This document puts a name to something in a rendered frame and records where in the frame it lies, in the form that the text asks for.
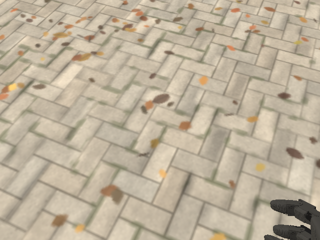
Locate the robot right hand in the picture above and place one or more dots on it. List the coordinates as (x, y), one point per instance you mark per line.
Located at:
(304, 212)

